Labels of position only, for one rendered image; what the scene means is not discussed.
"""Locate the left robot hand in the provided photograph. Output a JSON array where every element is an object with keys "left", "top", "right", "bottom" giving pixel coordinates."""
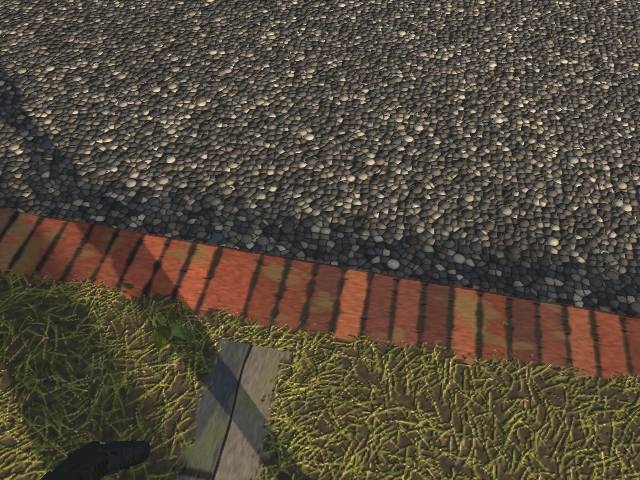
[{"left": 41, "top": 440, "right": 150, "bottom": 480}]

